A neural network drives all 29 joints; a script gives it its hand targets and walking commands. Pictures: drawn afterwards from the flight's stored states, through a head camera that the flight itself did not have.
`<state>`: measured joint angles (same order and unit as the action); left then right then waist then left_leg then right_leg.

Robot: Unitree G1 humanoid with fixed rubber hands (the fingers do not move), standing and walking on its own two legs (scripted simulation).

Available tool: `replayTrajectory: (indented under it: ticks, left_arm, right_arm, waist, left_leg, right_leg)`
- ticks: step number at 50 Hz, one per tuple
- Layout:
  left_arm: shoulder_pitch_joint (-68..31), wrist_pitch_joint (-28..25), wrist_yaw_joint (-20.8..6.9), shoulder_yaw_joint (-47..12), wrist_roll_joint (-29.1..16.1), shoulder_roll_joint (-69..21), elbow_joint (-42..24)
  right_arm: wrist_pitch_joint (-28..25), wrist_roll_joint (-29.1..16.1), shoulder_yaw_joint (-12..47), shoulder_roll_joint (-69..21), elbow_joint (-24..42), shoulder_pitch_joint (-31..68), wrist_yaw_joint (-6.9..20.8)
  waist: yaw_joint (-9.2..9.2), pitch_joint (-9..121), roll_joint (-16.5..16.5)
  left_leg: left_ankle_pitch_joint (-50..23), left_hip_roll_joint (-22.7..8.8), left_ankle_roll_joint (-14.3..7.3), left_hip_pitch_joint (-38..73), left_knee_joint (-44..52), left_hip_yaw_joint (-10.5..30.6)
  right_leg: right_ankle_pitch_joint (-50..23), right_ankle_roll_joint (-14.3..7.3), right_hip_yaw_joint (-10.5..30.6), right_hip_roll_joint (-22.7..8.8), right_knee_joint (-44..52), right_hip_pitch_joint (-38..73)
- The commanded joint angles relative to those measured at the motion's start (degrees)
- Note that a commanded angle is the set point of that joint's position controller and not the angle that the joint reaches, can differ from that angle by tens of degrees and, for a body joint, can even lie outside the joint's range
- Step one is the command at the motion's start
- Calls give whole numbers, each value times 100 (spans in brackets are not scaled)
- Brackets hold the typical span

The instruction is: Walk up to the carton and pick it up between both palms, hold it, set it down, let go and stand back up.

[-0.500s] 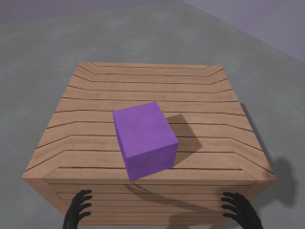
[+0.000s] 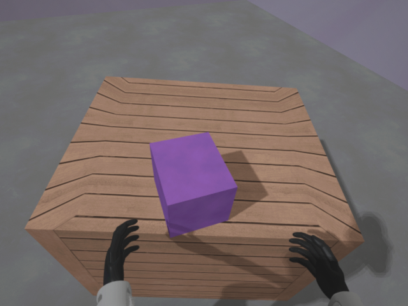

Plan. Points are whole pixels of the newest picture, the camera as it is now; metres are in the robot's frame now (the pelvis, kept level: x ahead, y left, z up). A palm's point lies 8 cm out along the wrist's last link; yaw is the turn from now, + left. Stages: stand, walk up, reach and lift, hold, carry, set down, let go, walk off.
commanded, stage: reach and lift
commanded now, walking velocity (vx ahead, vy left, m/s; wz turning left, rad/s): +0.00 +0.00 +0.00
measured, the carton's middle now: (189, 183) +0.42 +0.06 -0.05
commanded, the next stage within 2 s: none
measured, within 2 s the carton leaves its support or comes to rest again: neither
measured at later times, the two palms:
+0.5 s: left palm (116, 237) +0.23 +0.18 +0.02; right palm (307, 231) +0.27 -0.19 +0.02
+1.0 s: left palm (115, 199) +0.30 +0.20 +0.05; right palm (289, 186) +0.36 -0.16 +0.05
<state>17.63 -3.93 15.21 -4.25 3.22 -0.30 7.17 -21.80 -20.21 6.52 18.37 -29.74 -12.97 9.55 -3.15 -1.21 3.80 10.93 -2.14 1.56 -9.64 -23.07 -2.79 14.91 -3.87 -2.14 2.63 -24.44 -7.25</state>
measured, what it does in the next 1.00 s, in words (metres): stands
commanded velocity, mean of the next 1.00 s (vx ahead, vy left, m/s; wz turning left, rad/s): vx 0.00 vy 0.00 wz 0.00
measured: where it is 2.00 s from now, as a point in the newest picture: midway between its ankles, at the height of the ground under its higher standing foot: outside the picture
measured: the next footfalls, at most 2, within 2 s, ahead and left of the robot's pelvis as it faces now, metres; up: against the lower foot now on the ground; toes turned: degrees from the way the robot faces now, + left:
none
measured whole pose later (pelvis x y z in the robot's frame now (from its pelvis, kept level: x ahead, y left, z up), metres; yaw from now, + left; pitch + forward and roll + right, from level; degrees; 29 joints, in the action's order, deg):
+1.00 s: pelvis -0.01 +0.00 +0.00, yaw -1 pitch +3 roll +0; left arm -12.4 16.0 13.0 6.2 1.7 -1.8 8.9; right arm -4.8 -18.4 5.8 16.2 -34.8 22.5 0.8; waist -6.0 -2.7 1.2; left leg 7.8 -2.6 1.5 -14.4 -19.6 -2.7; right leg 10.8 -3.8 -0.7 3.7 -20.0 -12.0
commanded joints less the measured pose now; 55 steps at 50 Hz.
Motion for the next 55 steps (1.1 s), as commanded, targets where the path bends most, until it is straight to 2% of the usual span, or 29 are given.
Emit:
replayTrajectory:
  ticks: [1,3,5,6,11,15,17,19,24,27,28,29,30,31,32,33,35,37,38,42,44,46,48,49,50,51,52,54,55]
  left_arm:
    - [-912,-12,68,78,35,-28,-983]
    - [-1181,102,64,85,-28,-58,-1006]
    - [-1436,205,68,122,-78,-31,-988]
    - [-1583,264,59,220,-89,7,-866]
    - [-1928,556,21,312,-86,15,-855]
    - [-2398,803,-4,379,-195,20,-874]
    - [-2454,892,-15,386,-190,21,-917]
    - [-2689,959,-18,506,-173,28,-724]
    - [-2936,1035,-81,568,-179,2,-796]
    - [-3252,1059,-65,668,-183,15,-914]
    - [-3241,1085,-64,687,-176,-22,-859]
    - [-3256,1128,-62,696,-160,-28,-844]
    - [-3228,1173,-90,701,-178,-64,-825]
    - [-3340,1221,-115,719,-140,-67,-851]
    - [-3392,1241,-120,733,-184,-72,-961]
    - [-3397,1278,-123,706,-150,-130,-1017]
    - [-3406,1335,-133,754,-140,-145,-1145]
    - [-3725,1447,-154,831,-66,-93,-990]
    - [-3792,1516,-158,850,-36,-96,-1022]
    - [-4138,1636,-169,842,-94,-97,-1179]
    - [-4368,1695,-229,901,-119,-83,-870]
    - [-4514,1726,-231,955,-155,-28,-854]
    - [-4594,1797,-213,1032,-124,32,-908]
    - [-4709,1827,-214,1043,-96,-2,-815]
    - [-4896,1856,-212,1046,-91,19,-750]
    - [-5003,1864,-227,1075,-152,35,-686]
    - [-5153,1886,-234,1061,-159,25,-582]
    - [-5250,1905,-225,1122,-184,75,-553]
    - [-5357,1899,-225,1098,-219,105,-543]
  right_arm:
    - [-97,-45,-373,912,851,982,-93]
    - [42,20,-373,781,838,1167,-151]
    - [162,34,-385,750,1068,1543,-189]
    - [239,94,-340,639,1053,1602,-242]
    - [567,192,-416,534,987,1987,-386]
    - [840,271,-448,476,935,2431,-490]
    - [906,272,-474,503,1010,2589,-543]
    - [991,263,-422,434,946,2828,-591]
    - [1025,285,-461,433,987,3244,-700]
    - [1061,232,-448,448,1035,3626,-708]
    - [1084,237,-395,427,1083,3710,-735]
    - [1104,224,-378,436,953,3698,-726]
    - [1128,214,-394,432,907,3721,-754]
    - [1158,180,-372,424,876,3825,-770]
    - [1137,201,-437,491,961,3935,-778]
    - [1144,182,-421,505,885,3963,-776]
    - [1128,173,-427,543,955,4058,-802]
    - [1190,165,-386,535,865,4461,-808]
    - [1239,163,-423,584,678,4447,-801]
    - [1311,99,-388,579,701,4969,-845]
    - [1379,182,-413,539,637,5257,-875]
    - [1436,198,-447,560,537,5390,-897]
    - [1499,171,-429,614,434,5552,-893]
    - [1550,156,-382,605,189,5635,-893]
    - [1577,204,-460,661,153,5822,-908]
    - [1615,164,-392,616,168,5943,-925]
    - [1654,217,-434,610,64,6112,-935]
    - [1662,246,-435,612,93,6286,-953]
    - [1675,211,-435,623,19,6371,-953]
  waist:
    - [-86,405,66]
    - [-64,520,64]
    - [-121,612,28]
    - [-133,558,123]
    - [-94,641,-10]
    - [-72,712,88]
    - [-31,872,63]
    - [-82,778,94]
    - [-51,1208,107]
    - [-145,1405,86]
    - [-198,1360,120]
    - [-192,1427,12]
    - [-155,1473,90]
    - [-157,1526,-29]
    - [-204,1647,-4]
    - [-146,1727,-35]
    - [-187,1924,-72]
    - [-260,2028,-117]
    - [-222,2005,-102]
    - [-284,2282,-216]
    - [-279,2315,-59]
    - [-274,2363,-49]
    - [-348,2503,-96]
    - [-336,2460,-171]
    - [-307,2567,-156]
    - [-381,2530,-123]
    - [-346,2511,-118]
    - [-425,2741,-82]
    - [-366,2831,-120]
  left_leg:
    - [-749,157,-229,727,204,213]
    - [-635,144,-246,728,211,212]
    - [-483,137,-263,688,246,207]
    - [-394,180,-295,482,254,175]
    - [-489,177,-263,386,337,183]
    - [-458,159,-296,369,390,188]
    - [-524,159,-287,425,409,195]
    - [-439,161,-294,374,420,171]
    - [-830,179,-289,377,389,197]
    - [-842,164,-285,414,421,182]
    - [-931,155,-289,354,426,158]
    - [-1034,162,-281,411,422,161]
    - [-1116,155,-277,435,385,166]
    - [-1231,154,-268,536,378,176]
    - [-1400,142,-270,604,352,186]
    - [-1548,130,-256,737,327,199]
    - [-1886,123,-226,905,220,210]
    - [-1788,121,-261,883,218,210]
    - [-1853,107,-252,937,244,224]
    - [-2050,107,-229,1044,171,220]
    - [-1834,120,-268,867,194,209]
    - [-1803,118,-275,816,238,180]
    - [-1885,105,-251,803,236,182]
    - [-1901,95,-226,842,229,167]
    - [-1840,98,-221,879,218,160]
    - [-1818,83,-244,834,218,154]
    - [-1779,81,-248,808,227,184]
    - [-1818,105,-233,716,211,132]
    - [-1858,101,-225,721,186,156]
  right_leg:
    - [-1172,139,467,-301,664,-727]
    - [-960,144,526,-322,691,-697]
    - [-751,158,575,-356,704,-673]
    - [-784,223,672,-422,707,-519]
    - [-958,303,781,-511,706,-248]
    - [-672,341,782,-499,771,-253]
    - [-853,345,747,-476,747,-146]
    - [-780,369,767,-484,759,-173]
    - [-1690,424,769,-493,612,126]
    - [-1589,391,682,-391,583,108]
    - [-1646,408,705,-403,588,126]
    - [-1843,381,689,-387,570,148]
    - [-1948,389,666,-364,552,196]
    - [-2046,357,631,-319,553,135]
    - [-2175,326,599,-253,531,119]
    - [-2224,314,534,-208,548,87]
    - [-2614,298,522,-173,521,108]
    - [-2435,309,551,-187,557,39]
    - [-2448,298,511,-161,577,15]
    - [-2558,300,512,-146,597,-4]
    - [-2477,343,547,-175,615,71]
    - [-2392,353,515,-165,615,50]
    - [-2440,344,489,-130,590,84]
    - [-2388,338,479,-139,621,42]
    - [-2217,322,445,-103,636,-21]
    - [-2174,339,491,-134,656,-81]
    - [-2022,335,491,-138,682,-156]
    - [-2193,348,475,-107,622,-40]
    - [-2269,349,482,-127,598,-26]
